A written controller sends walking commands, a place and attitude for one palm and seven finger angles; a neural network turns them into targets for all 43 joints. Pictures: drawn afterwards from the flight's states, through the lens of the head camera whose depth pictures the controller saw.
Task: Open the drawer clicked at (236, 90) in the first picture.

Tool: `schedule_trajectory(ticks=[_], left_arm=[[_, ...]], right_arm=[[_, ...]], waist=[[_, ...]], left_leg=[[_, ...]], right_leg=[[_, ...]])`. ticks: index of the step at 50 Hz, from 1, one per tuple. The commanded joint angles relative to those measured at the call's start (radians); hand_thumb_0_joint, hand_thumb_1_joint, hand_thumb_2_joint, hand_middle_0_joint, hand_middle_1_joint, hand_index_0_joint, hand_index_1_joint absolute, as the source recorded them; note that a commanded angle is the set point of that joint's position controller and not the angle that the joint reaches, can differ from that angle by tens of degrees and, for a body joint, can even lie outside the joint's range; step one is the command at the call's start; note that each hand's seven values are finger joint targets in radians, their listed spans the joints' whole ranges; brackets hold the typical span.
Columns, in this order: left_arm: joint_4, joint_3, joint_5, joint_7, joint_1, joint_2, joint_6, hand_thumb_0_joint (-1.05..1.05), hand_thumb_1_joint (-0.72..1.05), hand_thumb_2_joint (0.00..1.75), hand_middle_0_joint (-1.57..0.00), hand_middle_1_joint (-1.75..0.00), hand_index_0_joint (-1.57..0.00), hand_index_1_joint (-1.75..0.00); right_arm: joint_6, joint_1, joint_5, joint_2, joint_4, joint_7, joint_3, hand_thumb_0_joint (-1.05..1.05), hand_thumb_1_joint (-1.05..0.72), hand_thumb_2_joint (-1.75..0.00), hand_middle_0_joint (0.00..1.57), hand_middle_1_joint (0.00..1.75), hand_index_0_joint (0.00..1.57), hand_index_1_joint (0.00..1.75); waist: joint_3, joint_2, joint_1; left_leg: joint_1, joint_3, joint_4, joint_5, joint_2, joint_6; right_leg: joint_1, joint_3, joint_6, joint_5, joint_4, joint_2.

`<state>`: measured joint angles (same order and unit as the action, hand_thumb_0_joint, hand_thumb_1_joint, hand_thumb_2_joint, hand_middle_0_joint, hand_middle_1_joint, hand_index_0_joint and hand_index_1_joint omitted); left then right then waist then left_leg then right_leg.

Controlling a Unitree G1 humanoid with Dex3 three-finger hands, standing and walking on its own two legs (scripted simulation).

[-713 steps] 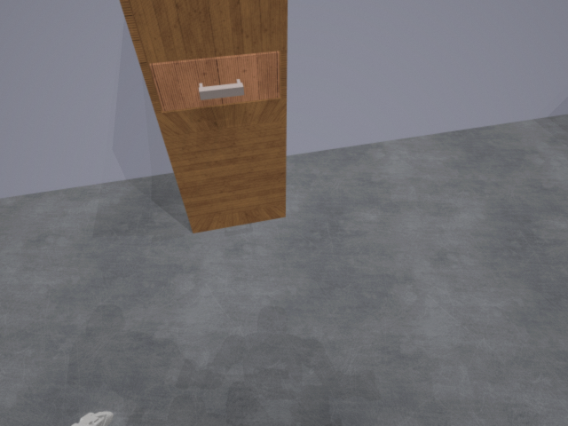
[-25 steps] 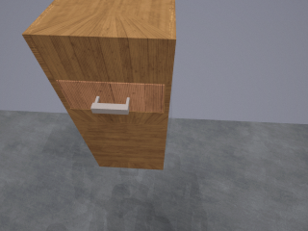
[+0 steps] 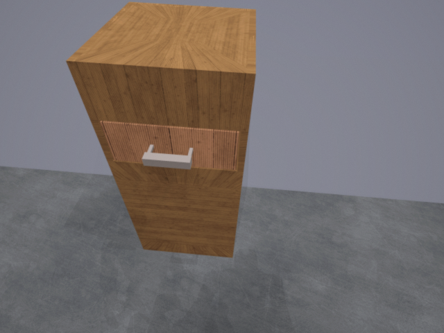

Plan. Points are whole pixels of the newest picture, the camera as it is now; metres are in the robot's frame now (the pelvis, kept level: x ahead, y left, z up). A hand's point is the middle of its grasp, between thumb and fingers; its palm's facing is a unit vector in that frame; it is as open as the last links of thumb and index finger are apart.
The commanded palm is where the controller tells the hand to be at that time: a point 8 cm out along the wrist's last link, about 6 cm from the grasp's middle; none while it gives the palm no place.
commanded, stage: come to a stop and stand still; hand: left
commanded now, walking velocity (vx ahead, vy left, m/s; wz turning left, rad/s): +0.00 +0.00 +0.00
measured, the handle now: (169, 155) +0.58 +0.19 -0.07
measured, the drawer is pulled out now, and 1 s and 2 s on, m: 0.00 0.00 0.00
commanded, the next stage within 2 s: look again from close up in 0.22 s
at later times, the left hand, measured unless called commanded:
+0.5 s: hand out of the picture -0.04 +0.16 -0.19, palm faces +0.05 -0.99 -0.16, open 7.4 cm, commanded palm none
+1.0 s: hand out of the picture -0.04 +0.15 -0.18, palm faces +0.08 -0.98 -0.17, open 7.4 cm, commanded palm none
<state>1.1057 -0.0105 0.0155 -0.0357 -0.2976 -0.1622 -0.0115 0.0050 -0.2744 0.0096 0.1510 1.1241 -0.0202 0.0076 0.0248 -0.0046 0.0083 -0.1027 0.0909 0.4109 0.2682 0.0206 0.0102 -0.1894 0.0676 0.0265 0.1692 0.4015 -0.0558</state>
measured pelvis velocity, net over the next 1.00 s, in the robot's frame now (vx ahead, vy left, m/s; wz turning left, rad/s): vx -0.02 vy -0.01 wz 0.02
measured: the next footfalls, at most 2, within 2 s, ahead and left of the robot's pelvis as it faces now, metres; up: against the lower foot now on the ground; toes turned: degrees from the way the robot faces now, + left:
right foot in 1.68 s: +0.15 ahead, -0.11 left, +0.00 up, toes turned -3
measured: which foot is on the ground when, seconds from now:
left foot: down 0.00-1.00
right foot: down 0.00-1.00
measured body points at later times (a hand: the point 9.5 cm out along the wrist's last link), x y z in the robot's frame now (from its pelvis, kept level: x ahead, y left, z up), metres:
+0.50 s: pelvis -0.02 +0.00 -0.01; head -0.02 +0.01 +0.44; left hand -0.04 +0.21 -0.17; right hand -0.02 -0.21 -0.17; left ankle -0.03 +0.11 -0.74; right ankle +0.03 -0.14 -0.74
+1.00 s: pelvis -0.02 -0.01 -0.01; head -0.04 -0.01 +0.44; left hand -0.04 +0.21 -0.16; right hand -0.03 -0.22 -0.17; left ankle -0.03 +0.11 -0.74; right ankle +0.03 -0.13 -0.74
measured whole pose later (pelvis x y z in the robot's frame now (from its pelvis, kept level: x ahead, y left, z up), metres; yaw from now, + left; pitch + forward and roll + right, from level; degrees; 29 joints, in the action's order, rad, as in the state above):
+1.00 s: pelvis -0.02 -0.01 -0.01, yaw +1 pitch -3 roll +0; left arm 1.08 -0.01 0.02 -0.02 -0.34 -0.12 0.00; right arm -0.01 -0.34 0.02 0.15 1.08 -0.01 -0.01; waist 0.01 0.01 0.01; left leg -0.18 0.07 0.50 0.27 0.01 0.01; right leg -0.26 0.09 0.01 0.19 0.50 -0.07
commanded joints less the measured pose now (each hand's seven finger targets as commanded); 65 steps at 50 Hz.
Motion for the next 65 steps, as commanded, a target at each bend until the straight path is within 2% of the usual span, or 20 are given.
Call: schedule_trajectory(ticks=[1,15,16,17,18,19,21,22,26,27,31,37,44,48,52,56,59,61,63,65], left_arm=[[-0.023,-0.008,0.001,-0.001,-0.060,-0.073,0.024,0.00,0.90,0.90,-0.20,-0.30,-0.20,-0.30],[0.006,-0.007,0.001,-0.008,-0.143,-0.022,0.030,0.00,0.90,0.90,-0.20,-0.30,-0.20,-0.30],[0.029,0.007,0.011,-0.040,-0.154,-0.079,0.045,0.00,0.90,0.90,-0.20,-0.30,-0.20,-0.30],[0.035,0.008,0.005,-0.030,-0.149,-0.105,0.061,0.00,0.90,0.90,-0.20,-0.30,-0.20,-0.30],[0.007,0.005,0.001,-0.025,-0.142,-0.089,0.061,0.00,0.90,0.90,-0.20,-0.30,-0.20,-0.30],[-0.008,0.002,0.003,-0.018,-0.103,-0.083,0.053,0.00,0.90,0.90,-0.20,-0.30,-0.20,-0.30],[-0.024,0.003,0.000,-0.010,-0.087,-0.061,0.040,0.00,0.90,0.90,-0.20,-0.30,-0.20,-0.30],[-0.029,0.002,0.004,-0.008,-0.078,-0.062,0.031,0.00,0.90,0.90,-0.20,-0.30,-0.20,-0.30],[-0.043,0.001,0.003,-0.002,-0.083,-0.042,0.025,0.00,0.90,0.90,-0.20,-0.30,-0.20,-0.30],[-0.045,0.000,0.005,-0.002,-0.082,-0.045,0.023,0.00,0.90,0.90,-0.20,-0.30,-0.20,-0.30],[-0.060,-0.003,0.004,0.000,-0.083,-0.050,0.023,0.00,0.90,0.90,-0.20,-0.30,-0.20,-0.30],[-0.070,-0.007,0.002,0.002,-0.070,-0.065,0.029,0.00,0.90,0.90,-0.20,-0.30,-0.20,-0.30],[-0.060,-0.008,0.000,0.004,-0.071,-0.064,0.032,0.00,0.90,0.90,-0.20,-0.30,-0.20,-0.30],[-0.056,-0.019,0.009,0.009,-0.091,-0.073,0.029,0.00,0.90,0.90,-0.20,-0.30,-0.20,-0.30],[-0.061,-0.032,0.011,0.014,-0.111,-0.079,0.026,0.00,0.90,0.90,-0.20,-0.30,-0.20,-0.30],[-0.065,-0.039,0.009,0.021,-0.123,-0.058,0.034,0.00,0.90,0.90,-0.20,-0.30,-0.20,-0.30],[-0.074,-0.038,0.013,0.028,-0.127,-0.025,0.041,0.00,0.90,0.90,-0.20,-0.30,-0.20,-0.30],[-0.066,-0.036,0.015,0.030,-0.152,-0.010,0.051,0.00,0.90,0.90,-0.20,-0.30,-0.20,-0.30],[-0.059,-0.038,0.013,0.029,-0.176,-0.021,0.055,0.00,0.90,0.90,-0.20,-0.30,-0.20,-0.30],[-0.043,-0.046,0.011,0.024,-0.214,-0.045,0.061,0.00,0.90,0.90,-0.20,-0.30,-0.20,-0.30]], right_arm=[[-0.013,-0.076,0.000,0.090,-0.017,-0.008,0.013,0.00,-0.90,-0.90,0.20,0.30,0.20,0.30],[-0.017,-0.144,0.000,0.044,0.007,-0.014,0.011,0.00,-0.90,-0.90,0.20,0.30,0.20,0.30],[-0.037,-0.005,-0.002,0.089,-0.078,0.002,0.004,0.00,-0.90,-0.90,0.20,0.30,0.20,0.30],[-0.036,-0.011,-0.009,0.059,-0.105,0.006,-0.002,0.00,-0.90,-0.90,0.20,0.30,0.20,0.30],[-0.036,-0.112,-0.001,0.030,-0.100,0.002,-0.003,0.00,-0.90,-0.90,0.20,0.30,0.20,0.30],[-0.039,-0.136,0.001,0.044,-0.090,0.000,0.000,0.00,-0.90,-0.90,0.20,0.30,0.20,0.30],[-0.039,-0.123,0.002,0.058,-0.095,-0.006,0.003,0.00,-0.90,-0.90,0.20,0.30,0.20,0.30],[-0.035,-0.116,0.004,0.061,-0.105,-0.006,0.002,0.00,-0.90,-0.90,0.20,0.30,0.20,0.30],[-0.033,-0.113,0.007,0.078,-0.122,-0.007,0.006,0.00,-0.90,-0.90,0.20,0.30,0.20,0.30],[-0.033,-0.114,0.008,0.080,-0.122,-0.006,0.006,0.00,-0.90,-0.90,0.20,0.30,0.20,0.30],[-0.033,-0.110,0.010,0.091,-0.125,-0.004,0.006,0.00,-0.90,-0.90,0.20,0.30,0.20,0.30],[-0.036,-0.118,0.008,0.092,-0.115,-0.003,0.002,0.00,-0.90,-0.90,0.20,0.30,0.20,0.30],[-0.033,-0.116,0.006,0.086,-0.087,-0.003,-0.002,0.00,-0.90,-0.90,0.20,0.30,0.20,0.30],[-0.022,-0.139,0.016,0.082,-0.072,0.001,0.002,0.00,-0.90,-0.90,0.20,0.30,0.20,0.30],[-0.017,-0.157,0.020,0.064,-0.076,0.003,0.006,0.00,-0.90,-0.90,0.20,0.30,0.20,0.30],[-0.032,-0.183,0.020,0.058,-0.073,0.003,0.007,0.00,-0.90,-0.90,0.20,0.30,0.20,0.30],[-0.044,-0.196,0.015,0.078,-0.071,0.000,0.017,0.00,-0.90,-0.90,0.20,0.30,0.20,0.30],[-0.052,-0.181,0.012,0.080,-0.076,-0.002,0.018,0.00,-0.90,-0.90,0.20,0.30,0.20,0.30],[-0.056,-0.171,0.011,0.069,-0.082,-0.001,0.017,0.00,-0.90,-0.90,0.20,0.30,0.20,0.30],[-0.059,-0.164,0.010,0.046,-0.089,0.002,0.014,0.00,-0.90,-0.90,0.20,0.30,0.20,0.30]], waist=[[0.072,-0.017,-0.009],[0.075,-0.010,-0.005],[0.139,0.022,0.032],[0.084,-0.006,-0.008],[-0.070,-0.035,-0.024],[-0.107,-0.028,-0.033],[-0.030,0.064,-0.020],[0.036,0.070,-0.018],[0.100,0.025,-0.007],[0.113,0.043,-0.005],[0.112,0.018,0.001],[0.080,-0.018,-0.006],[0.067,0.000,-0.008],[0.082,-0.051,-0.006],[0.135,-0.053,-0.006],[0.130,0.006,-0.010],[0.136,0.095,-0.006],[0.132,0.077,0.009],[0.138,0.038,0.019],[0.121,-0.061,0.028]], left_leg=[[-0.122,-0.089,-0.125,0.008,0.085,0.006],[-0.155,-0.091,-0.106,0.013,0.080,0.010],[-0.236,-0.048,0.074,-0.071,0.094,-0.024],[-0.178,-0.050,0.057,-0.093,0.069,-0.024],[-0.135,-0.066,0.066,0.007,0.052,-0.010],[-0.123,-0.083,0.052,-0.064,0.057,0.000],[-0.169,-0.111,0.018,-0.072,0.080,0.011],[-0.221,-0.124,-0.005,-0.026,0.087,0.015],[-0.295,-0.153,-0.078,0.078,0.087,0.024],[-0.303,-0.159,-0.096,0.103,0.089,0.024],[-0.301,-0.157,-0.115,0.116,0.079,0.027],[-0.241,-0.134,-0.094,0.027,0.072,0.022],[-0.210,-0.115,-0.082,0.014,0.067,0.015],[-0.238,-0.091,-0.044,0.219,0.044,0.022],[-0.267,-0.081,0.002,0.271,0.024,0.030],[-0.257,-0.107,-0.024,0.261,0.043,0.044],[-0.259,-0.185,-0.106,0.309,0.108,0.074],[-0.279,-0.186,-0.085,0.241,0.116,0.084],[-0.304,-0.150,-0.045,0.220,0.088,0.074],[-0.344,-0.079,0.070,0.160,0.030,0.055]], right_leg=[[0.004,-0.081,-0.022,0.033,-0.095,-0.065],[-0.012,-0.075,-0.028,0.038,-0.073,-0.059],[-0.049,-0.092,-0.047,-0.187,0.006,-0.105],[-0.040,-0.077,-0.057,-0.338,0.014,-0.123],[0.031,-0.097,-0.062,-0.172,0.027,-0.121],[0.030,-0.073,-0.064,-0.075,0.050,-0.099],[-0.022,-0.054,-0.056,0.045,0.046,-0.067],[-0.042,-0.042,-0.053,0.076,0.048,-0.058],[-0.029,-0.037,-0.049,0.056,0.054,-0.045],[-0.030,-0.032,-0.047,0.060,0.054,-0.044],[-0.012,-0.040,-0.044,0.041,0.040,-0.049],[-0.004,-0.050,-0.042,0.026,0.007,-0.061],[-0.014,-0.064,-0.045,0.047,-0.022,-0.068],[-0.053,-0.088,-0.059,0.325,-0.045,-0.070],[-0.126,-0.127,-0.084,0.459,-0.064,-0.076],[-0.138,-0.102,-0.096,0.406,0.000,-0.058],[-0.127,-0.025,-0.087,0.290,0.107,-0.010],[-0.077,-0.027,-0.092,0.208,0.124,-0.006],[-0.048,-0.069,-0.102,0.220,0.096,-0.025],[0.016,-0.150,-0.125,0.226,0.040,-0.078]])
